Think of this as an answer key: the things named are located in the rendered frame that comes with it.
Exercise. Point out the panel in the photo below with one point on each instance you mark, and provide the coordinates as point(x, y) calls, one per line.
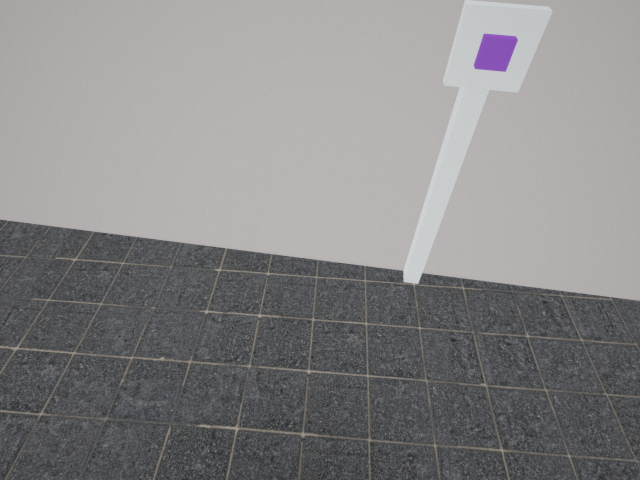
point(527, 23)

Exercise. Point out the button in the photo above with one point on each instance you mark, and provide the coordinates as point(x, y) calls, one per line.
point(495, 52)

